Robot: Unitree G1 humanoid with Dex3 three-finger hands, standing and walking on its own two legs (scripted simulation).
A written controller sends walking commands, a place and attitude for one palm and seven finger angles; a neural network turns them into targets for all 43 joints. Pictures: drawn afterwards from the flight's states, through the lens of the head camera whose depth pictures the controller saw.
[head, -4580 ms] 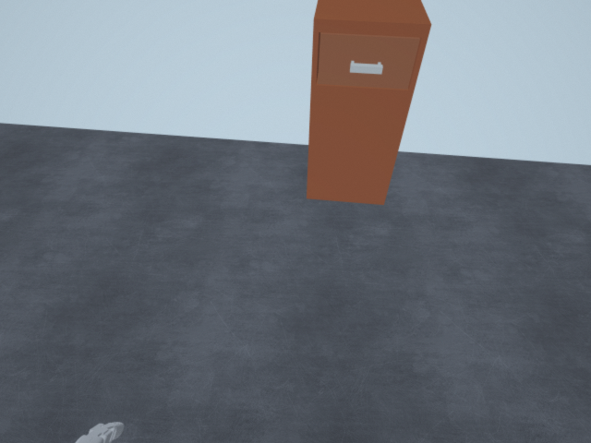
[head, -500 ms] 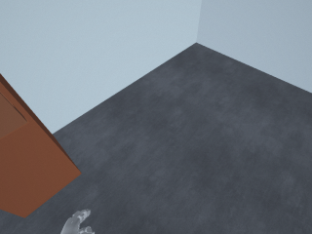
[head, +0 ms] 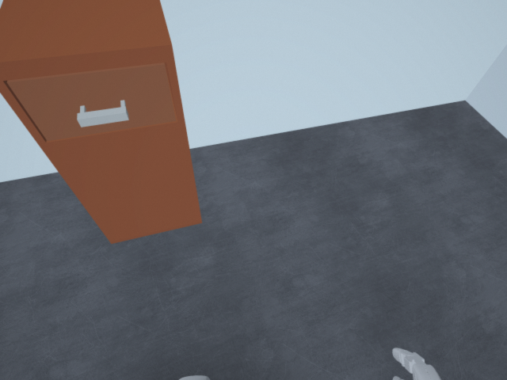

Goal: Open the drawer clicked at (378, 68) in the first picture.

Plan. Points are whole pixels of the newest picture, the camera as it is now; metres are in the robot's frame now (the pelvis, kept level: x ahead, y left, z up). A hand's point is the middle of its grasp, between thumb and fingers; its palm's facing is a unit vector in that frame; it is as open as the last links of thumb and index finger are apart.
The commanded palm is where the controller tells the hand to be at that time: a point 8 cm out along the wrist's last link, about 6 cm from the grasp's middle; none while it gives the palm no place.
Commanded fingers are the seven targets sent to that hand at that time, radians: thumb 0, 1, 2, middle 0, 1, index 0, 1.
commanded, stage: turn to face it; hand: left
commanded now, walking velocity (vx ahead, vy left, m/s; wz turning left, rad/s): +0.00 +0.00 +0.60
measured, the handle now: (103, 111) +0.67 +0.45 -0.06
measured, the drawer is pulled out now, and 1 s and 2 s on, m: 0.00 0.00 0.00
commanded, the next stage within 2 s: take the last steps up to it in 0.60 s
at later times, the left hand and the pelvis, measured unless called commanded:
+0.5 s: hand out of the picture +0.09 +0.20 -0.13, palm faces +0.22 -0.93 -0.29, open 7.4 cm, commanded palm none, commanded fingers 0.00 0.90 0.90 -0.20 -0.30 -0.20 -0.30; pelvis +0.00 -0.03 +0.01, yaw +13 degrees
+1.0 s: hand out of the picture -0.13 +0.16 -0.17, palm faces +0.46 -0.87 -0.19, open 7.4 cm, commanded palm none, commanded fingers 0.00 0.90 0.90 -0.20 -0.30 -0.20 -0.30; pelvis -0.01 +0.01 +0.01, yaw +22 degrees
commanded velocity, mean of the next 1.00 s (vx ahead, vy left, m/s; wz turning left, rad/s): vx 0.10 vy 0.00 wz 0.27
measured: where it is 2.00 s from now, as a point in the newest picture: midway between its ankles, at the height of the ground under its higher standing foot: (222, 347)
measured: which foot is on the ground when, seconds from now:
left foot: down 0.00-0.48, up 0.50-0.94, down 0.96-1.00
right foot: up 0.00-0.46, down 0.48-0.96, up 0.98-1.00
